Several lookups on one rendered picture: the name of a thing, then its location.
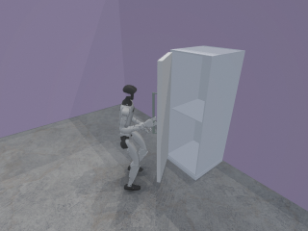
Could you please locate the fridge door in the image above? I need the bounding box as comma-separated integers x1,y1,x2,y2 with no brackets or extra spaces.
156,52,172,183

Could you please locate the handle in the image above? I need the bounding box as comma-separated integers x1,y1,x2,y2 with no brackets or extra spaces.
152,92,158,134

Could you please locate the robot right upper arm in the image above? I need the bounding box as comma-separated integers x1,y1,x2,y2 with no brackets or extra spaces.
119,107,130,134

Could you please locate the robot right hand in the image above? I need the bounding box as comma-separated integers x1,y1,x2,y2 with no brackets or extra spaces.
144,117,157,128

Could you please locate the robot right forearm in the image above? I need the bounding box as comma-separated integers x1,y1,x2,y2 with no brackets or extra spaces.
120,122,145,134

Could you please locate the robot left shin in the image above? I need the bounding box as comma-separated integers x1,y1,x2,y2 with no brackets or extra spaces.
138,151,148,162

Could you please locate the robot left thigh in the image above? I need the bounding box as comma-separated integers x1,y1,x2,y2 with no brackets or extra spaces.
131,131,147,155

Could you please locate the robot left forearm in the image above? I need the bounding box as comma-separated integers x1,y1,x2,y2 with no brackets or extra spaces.
131,117,141,125

